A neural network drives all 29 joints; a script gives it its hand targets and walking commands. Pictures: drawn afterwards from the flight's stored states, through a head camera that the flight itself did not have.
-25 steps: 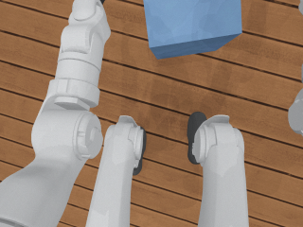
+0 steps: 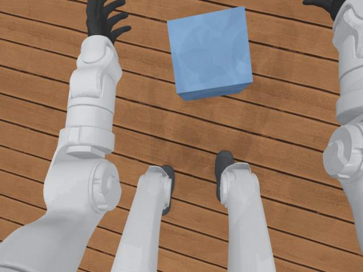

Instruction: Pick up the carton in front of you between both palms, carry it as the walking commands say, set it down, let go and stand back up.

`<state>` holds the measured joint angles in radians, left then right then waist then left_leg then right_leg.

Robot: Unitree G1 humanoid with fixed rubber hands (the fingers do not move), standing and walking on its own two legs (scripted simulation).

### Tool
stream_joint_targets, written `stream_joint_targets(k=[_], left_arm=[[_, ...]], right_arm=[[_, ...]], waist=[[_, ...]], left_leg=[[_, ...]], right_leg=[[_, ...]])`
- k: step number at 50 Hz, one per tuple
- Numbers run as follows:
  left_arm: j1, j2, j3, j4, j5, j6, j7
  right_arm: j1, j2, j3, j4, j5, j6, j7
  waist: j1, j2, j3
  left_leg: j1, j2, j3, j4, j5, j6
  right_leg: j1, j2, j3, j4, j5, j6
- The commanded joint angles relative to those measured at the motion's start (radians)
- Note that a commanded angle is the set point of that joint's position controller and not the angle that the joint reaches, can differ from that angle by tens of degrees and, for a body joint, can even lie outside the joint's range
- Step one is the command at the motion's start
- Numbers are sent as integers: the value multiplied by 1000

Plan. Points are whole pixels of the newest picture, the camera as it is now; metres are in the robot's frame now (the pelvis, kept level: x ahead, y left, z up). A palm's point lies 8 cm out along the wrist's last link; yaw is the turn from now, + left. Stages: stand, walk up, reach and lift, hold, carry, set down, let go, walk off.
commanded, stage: set down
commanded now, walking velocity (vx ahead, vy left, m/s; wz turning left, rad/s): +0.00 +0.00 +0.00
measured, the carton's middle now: (208, 62) +0.57 -0.06 -0.46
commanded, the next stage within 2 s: let go in 0.10 s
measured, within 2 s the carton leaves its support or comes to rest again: neither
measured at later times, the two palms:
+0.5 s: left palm (47, 75) +0.45 +0.16 +0.01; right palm out of the picture +0.44 -0.27 +0.00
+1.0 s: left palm out of the picture +0.30 +0.24 +0.12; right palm out of the picture +0.28 -0.23 +0.10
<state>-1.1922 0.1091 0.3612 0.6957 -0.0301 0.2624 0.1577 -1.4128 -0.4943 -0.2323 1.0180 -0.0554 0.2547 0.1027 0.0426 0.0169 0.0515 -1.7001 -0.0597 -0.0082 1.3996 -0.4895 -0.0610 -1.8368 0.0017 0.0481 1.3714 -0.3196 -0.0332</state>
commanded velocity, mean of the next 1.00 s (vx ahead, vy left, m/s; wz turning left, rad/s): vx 0.00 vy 0.00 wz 0.00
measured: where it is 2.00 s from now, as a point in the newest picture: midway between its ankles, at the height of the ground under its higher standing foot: (193, 192)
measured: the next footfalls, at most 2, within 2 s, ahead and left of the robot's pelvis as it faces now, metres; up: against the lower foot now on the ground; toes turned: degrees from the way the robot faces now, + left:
none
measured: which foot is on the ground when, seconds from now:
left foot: down 0.00-1.00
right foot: down 0.00-1.00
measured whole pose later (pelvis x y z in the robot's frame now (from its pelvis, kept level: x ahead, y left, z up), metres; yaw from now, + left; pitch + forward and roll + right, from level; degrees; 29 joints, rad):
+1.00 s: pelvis +0.10 +0.02 +0.18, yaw -5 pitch +9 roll +0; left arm 0.16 0.18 0.06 0.46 -0.01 0.01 -0.07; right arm 0.11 -0.22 -0.09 0.50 -0.02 0.01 0.04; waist 0.03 0.04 0.01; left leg -0.34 -0.02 -0.05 0.51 -0.32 0.00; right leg -0.44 0.01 0.02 0.48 -0.19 0.00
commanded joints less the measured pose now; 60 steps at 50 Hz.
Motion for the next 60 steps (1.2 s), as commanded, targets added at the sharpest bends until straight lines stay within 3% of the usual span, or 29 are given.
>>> stream_joint_targets(k=[1,5,9,13,17,22,31,38,45,51,60], left_arm=[[-195,100,15,-115,17,-23,-10],[-161,77,31,-96,44,-30,-26],[-84,68,32,-100,87,-42,-51],[79,93,1,-132,127,-62,-86],[271,123,-63,-194,142,-91,-128],[450,131,-124,-236,115,-135,-166],[817,118,-187,-207,60,-216,-203],[1051,130,-228,-260,41,-262,-208],[1277,148,-273,-314,20,-278,-219],[1353,175,-292,-335,15,-265,-232],[1358,181,-294,-347,39,-183,-233]], right_arm=[[-277,-108,-26,-106,-19,-24,6],[-239,-83,-51,-79,-50,-32,16],[-146,-56,-91,-89,-105,-41,9],[22,6,-106,-181,-137,-43,-28],[253,70,-93,-329,-117,-63,-68],[452,103,-46,-461,-58,-115,-70],[890,162,1,-465,-14,-195,-57],[1167,174,49,-512,12,-249,-62],[1413,182,97,-590,35,-271,-60],[1548,188,141,-640,45,-251,-60],[1591,178,167,-693,47,-160,-35]], waist=[[9,-176,-1095],[10,-160,-1035],[-9,-146,-1050],[-18,-145,-1125],[-16,-126,-1120],[-6,-105,-983],[-19,-74,-771],[-24,-20,-592],[-20,-4,-398],[-40,-20,-204],[-44,30,1]], left_leg=[[71,-60,127,-233,165,-20],[130,-51,118,-311,175,-23],[197,-46,115,-378,200,-25],[253,-47,114,-444,252,-16],[358,-39,94,-515,303,1],[519,-16,55,-597,331,18],[775,11,18,-713,383,18],[1015,26,-4,-814,437,18],[1235,38,-15,-933,481,24],[1321,41,-14,-1041,422,33],[1316,54,-18,-1104,267,52]], right_leg=[[1201,38,-1,-116,392,28],[1213,36,1,-197,375,25],[1305,36,6,-269,425,22],[1501,33,21,-324,570,28],[1599,28,33,-387,639,28],[1577,22,28,-480,584,23],[1572,11,16,-607,541,23],[1605,17,-2,-713,470,21],[1739,32,-31,-831,410,24],[1851,38,-42,-922,368,41],[1955,48,-56,-944,272,51]])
